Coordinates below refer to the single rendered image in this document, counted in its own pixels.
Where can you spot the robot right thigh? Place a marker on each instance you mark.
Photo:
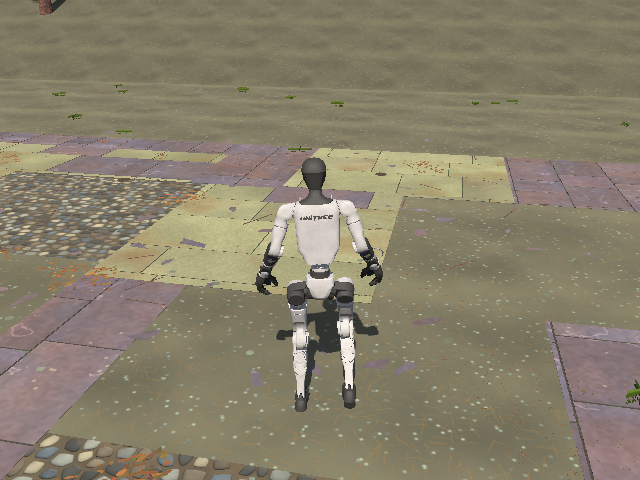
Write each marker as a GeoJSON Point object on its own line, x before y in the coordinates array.
{"type": "Point", "coordinates": [344, 293]}

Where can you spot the right robot hand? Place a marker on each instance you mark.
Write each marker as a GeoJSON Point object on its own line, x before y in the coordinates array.
{"type": "Point", "coordinates": [378, 273]}

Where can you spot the left robot hand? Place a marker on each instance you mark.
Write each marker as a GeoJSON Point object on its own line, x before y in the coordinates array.
{"type": "Point", "coordinates": [260, 281]}

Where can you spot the robot right shin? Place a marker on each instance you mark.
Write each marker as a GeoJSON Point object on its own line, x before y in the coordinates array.
{"type": "Point", "coordinates": [348, 355]}

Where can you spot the left robot forearm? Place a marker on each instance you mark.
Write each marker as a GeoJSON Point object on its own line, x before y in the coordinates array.
{"type": "Point", "coordinates": [267, 264]}

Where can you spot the left robot upper arm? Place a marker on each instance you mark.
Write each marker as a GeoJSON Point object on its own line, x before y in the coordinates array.
{"type": "Point", "coordinates": [285, 212]}

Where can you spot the right robot upper arm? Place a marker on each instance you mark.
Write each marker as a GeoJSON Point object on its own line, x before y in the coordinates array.
{"type": "Point", "coordinates": [348, 209]}

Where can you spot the right robot forearm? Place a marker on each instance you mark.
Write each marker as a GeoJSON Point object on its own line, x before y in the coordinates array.
{"type": "Point", "coordinates": [370, 258]}

